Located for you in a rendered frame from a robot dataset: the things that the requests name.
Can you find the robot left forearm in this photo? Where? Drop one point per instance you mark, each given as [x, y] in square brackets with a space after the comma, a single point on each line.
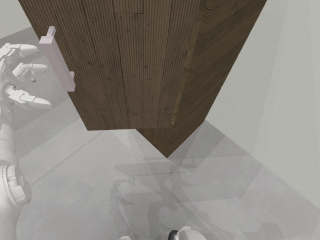
[7, 136]

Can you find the handle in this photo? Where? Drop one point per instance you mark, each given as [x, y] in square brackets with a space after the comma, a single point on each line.
[56, 60]

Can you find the left robot upper arm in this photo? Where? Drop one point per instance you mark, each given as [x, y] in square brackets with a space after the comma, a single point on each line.
[15, 192]

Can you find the right robot foot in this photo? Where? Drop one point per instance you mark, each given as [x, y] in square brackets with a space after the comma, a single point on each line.
[172, 234]

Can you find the robot right shin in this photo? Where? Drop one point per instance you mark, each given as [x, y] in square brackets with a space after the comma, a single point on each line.
[184, 228]

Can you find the robot left hand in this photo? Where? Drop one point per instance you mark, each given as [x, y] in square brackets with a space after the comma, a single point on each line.
[8, 55]

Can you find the cupboard door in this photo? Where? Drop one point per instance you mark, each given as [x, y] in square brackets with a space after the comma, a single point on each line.
[128, 56]

